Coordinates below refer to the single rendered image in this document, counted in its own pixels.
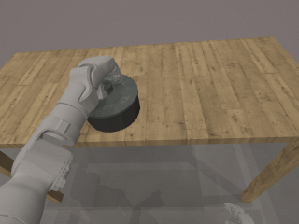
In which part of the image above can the pot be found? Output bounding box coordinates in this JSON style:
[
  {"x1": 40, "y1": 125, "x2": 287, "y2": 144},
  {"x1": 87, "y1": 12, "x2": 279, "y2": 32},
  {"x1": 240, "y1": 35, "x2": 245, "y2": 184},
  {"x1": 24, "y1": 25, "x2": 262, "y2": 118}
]
[{"x1": 87, "y1": 95, "x2": 140, "y2": 133}]

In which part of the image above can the knob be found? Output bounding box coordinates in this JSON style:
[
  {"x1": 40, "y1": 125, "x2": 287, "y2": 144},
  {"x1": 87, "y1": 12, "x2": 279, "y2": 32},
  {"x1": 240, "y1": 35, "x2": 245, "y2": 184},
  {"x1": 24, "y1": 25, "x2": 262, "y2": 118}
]
[{"x1": 102, "y1": 80, "x2": 113, "y2": 94}]

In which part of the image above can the robot left upper arm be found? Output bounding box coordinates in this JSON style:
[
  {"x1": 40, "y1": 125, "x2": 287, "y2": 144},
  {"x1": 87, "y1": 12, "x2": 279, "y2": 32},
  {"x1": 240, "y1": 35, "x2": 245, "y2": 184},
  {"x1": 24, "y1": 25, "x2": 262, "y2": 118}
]
[{"x1": 0, "y1": 138, "x2": 75, "y2": 224}]

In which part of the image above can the lid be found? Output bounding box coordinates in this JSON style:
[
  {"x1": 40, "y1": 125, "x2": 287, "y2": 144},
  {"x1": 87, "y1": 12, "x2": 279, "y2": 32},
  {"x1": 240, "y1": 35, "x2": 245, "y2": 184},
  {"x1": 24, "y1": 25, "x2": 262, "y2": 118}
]
[{"x1": 89, "y1": 74, "x2": 138, "y2": 119}]

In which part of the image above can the left robot forearm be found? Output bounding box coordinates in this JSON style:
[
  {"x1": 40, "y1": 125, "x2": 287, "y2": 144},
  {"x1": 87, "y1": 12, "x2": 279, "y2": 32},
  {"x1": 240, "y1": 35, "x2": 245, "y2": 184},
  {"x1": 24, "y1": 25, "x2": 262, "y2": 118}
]
[{"x1": 10, "y1": 62, "x2": 104, "y2": 177}]

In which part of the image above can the robot left hand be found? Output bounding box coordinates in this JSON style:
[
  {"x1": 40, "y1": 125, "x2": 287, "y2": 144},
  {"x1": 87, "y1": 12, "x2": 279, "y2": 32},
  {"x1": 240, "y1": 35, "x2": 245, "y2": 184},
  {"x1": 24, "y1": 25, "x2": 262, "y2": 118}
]
[{"x1": 78, "y1": 55, "x2": 122, "y2": 100}]

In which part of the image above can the table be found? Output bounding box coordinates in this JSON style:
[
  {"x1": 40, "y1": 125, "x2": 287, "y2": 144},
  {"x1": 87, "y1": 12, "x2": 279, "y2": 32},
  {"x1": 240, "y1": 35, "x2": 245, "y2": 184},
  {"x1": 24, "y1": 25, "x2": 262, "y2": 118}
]
[{"x1": 0, "y1": 36, "x2": 299, "y2": 203}]

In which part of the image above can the robot right hand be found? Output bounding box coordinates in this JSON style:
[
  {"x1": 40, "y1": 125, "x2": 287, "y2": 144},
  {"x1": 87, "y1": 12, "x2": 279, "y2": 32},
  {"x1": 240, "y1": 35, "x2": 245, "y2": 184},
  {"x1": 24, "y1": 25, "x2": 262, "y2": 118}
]
[{"x1": 224, "y1": 203, "x2": 255, "y2": 224}]

